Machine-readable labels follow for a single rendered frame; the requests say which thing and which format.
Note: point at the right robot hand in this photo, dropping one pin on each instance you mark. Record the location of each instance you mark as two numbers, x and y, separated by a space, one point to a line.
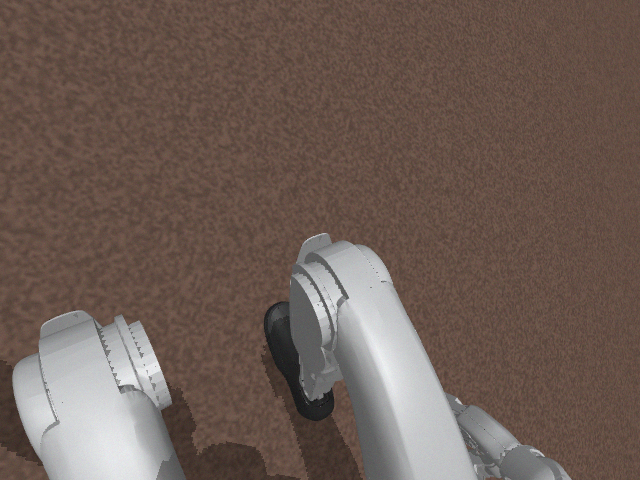
483 433

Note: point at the right robot arm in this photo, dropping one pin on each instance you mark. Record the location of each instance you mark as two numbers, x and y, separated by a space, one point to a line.
525 462

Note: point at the right robot foot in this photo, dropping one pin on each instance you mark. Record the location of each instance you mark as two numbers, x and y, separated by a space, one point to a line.
286 358

